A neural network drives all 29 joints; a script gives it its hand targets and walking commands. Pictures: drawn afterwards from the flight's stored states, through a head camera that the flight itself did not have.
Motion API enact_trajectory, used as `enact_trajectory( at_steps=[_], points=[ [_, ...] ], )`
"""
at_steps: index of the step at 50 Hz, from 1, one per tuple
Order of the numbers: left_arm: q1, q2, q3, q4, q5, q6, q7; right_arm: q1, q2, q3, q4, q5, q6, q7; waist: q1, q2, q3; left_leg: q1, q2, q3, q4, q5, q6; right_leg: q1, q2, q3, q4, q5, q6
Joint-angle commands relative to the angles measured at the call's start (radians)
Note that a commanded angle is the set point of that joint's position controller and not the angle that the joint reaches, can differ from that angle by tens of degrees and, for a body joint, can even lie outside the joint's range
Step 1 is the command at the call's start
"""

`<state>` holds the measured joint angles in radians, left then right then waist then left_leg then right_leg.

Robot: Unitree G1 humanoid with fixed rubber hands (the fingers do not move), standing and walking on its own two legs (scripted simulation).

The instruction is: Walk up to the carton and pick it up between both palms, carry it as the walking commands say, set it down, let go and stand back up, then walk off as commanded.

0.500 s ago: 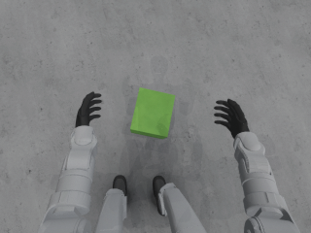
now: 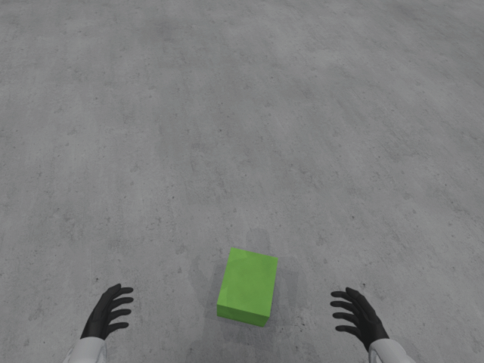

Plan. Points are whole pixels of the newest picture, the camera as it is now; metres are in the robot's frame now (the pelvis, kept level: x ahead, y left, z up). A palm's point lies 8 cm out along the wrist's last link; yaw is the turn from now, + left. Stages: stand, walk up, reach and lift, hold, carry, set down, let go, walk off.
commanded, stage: let go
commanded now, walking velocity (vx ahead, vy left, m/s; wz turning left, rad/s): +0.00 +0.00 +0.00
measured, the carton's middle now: (247, 287) +0.45 -0.10 -0.68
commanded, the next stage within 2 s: stand in 0.54 s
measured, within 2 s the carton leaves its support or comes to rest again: neither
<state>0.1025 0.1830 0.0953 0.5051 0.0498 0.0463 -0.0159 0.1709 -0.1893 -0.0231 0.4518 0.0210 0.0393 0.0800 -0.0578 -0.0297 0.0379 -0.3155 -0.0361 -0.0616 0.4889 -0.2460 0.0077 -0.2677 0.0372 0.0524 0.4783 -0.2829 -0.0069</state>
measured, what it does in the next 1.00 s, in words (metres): stands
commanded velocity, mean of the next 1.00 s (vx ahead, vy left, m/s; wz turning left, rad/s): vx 0.00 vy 0.00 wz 0.00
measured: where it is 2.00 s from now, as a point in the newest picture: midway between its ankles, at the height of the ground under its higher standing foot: outside the picture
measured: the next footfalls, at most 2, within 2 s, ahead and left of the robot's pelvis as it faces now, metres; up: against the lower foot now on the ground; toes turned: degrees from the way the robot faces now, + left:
none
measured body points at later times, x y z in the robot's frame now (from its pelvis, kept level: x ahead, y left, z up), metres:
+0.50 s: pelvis +0.00 +0.01 +0.00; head +0.00 +0.01 +0.45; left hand +0.17 +0.23 -0.08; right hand +0.16 -0.24 -0.07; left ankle +0.00 +0.11 -0.74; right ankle -0.03 -0.11 -0.74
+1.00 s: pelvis +0.02 -0.01 +0.00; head +0.03 -0.02 +0.45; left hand +0.15 +0.28 -0.09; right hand +0.17 -0.30 -0.10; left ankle +0.00 +0.11 -0.74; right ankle -0.03 -0.11 -0.74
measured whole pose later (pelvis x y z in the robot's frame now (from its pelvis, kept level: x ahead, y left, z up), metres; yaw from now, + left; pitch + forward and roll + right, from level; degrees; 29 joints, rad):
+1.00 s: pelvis +0.02 -0.01 +0.00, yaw +0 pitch +0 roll +0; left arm 0.20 0.33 0.05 0.75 0.03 0.01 0.02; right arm 0.16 -0.34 -0.03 0.75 -0.03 0.00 -0.02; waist 0.01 0.03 0.01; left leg -0.19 -0.01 -0.06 0.49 -0.30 -0.01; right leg -0.14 0.06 0.05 0.47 -0.32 -0.03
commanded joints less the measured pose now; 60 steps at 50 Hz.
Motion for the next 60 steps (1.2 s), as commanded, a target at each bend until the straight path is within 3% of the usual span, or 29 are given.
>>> enact_trajectory(
  at_steps=[1,13,19,27,28,31,33,39,50,60],
  points=[
    [0.023,0.082,0.007,-0.108,-0.007,-0.006,-0.019,-0.013,-0.113,-0.032,-0.093,-0.004,-0.002,-0.004,0.025,0.049,-0.123,0.248,0.008,0.016,-0.078,0.237,-0.014,0.027,-0.012,-0.044,-0.094,0.239,0.049],
    [0.072,0.105,-0.054,-0.193,-0.050,0.056,-0.044,0.019,-0.143,-0.064,-0.122,-0.045,0.079,0.003,0.047,0.042,0.025,0.346,0.034,0.012,-0.106,0.145,-0.034,0.049,0.006,-0.045,-0.098,0.083,-0.004],
    [0.086,0.110,-0.057,-0.189,-0.044,0.056,-0.025,-0.012,-0.130,-0.060,-0.147,-0.064,0.149,-0.023,0.066,0.057,0.021,0.345,0.037,0.020,-0.073,0.159,-0.025,0.024,-0.003,-0.043,-0.062,0.060,-0.014],
    [0.098,0.110,-0.057,-0.167,-0.022,0.057,-0.019,-0.033,-0.150,-0.069,-0.153,-0.095,0.214,-0.066,0.079,0.017,0.018,0.347,0.023,0.048,-0.047,0.185,-0.001,0.006,-0.005,-0.030,-0.058,0.090,-0.007],
    [0.115,0.263,-0.002,-0.032,0.019,0.023,0.026,-0.062,-0.205,-0.075,-0.034,-0.039,0.109,-0.095,0.053,0.082,0.053,0.139,0.076,-0.018,-0.045,0.021,-0.009,-0.050,-0.054,0.027,-0.053,0.052,0.026],
    [0.114,0.251,-0.005,0.011,0.015,-0.017,0.044,-0.040,-0.214,-0.071,0.041,-0.059,0.017,-0.098,0.055,0.066,0.023,0.114,0.078,-0.051,-0.054,-0.108,-0.002,-0.047,-0.066,0.062,-0.089,-0.049,0.005],
    [0.090,0.238,-0.010,0.035,0.008,-0.031,0.038,-0.047,-0.218,-0.066,0.070,-0.059,-0.006,-0.090,0.051,0.028,-0.020,0.150,0.079,-0.056,-0.036,-0.045,0.001,-0.049,-0.070,0.074,-0.097,-0.025,-0.004],
    [0.088,0.264,-0.009,0.108,-0.008,-0.044,0.038,-0.046,-0.250,-0.051,0.151,-0.061,-0.041,-0.097,0.060,0.014,-0.107,0.196,0.094,-0.053,-0.003,0.210,0.006,0.047,-0.087,0.079,-0.065,0.245,-0.004],
    [0.082,0.307,-0.006,0.199,-0.017,-0.045,0.046,-0.033,-0.292,-0.034,0.251,-0.054,-0.056,-0.111,0.064,0.023,-0.096,0.211,0.106,-0.058,-0.014,0.321,0.008,0.104,-0.103,0.088,-0.072,0.378,-0.008],
    [0.056,0.312,-0.009,0.261,-0.021,-0.045,0.043,-0.045,-0.308,-0.024,0.307,-0.050,-0.064,-0.115,0.067,0.034,-0.089,0.221,0.116,-0.064,-0.045,0.337,0.007,0.131,-0.110,0.093,-0.096,0.378,-0.010]
  ],
)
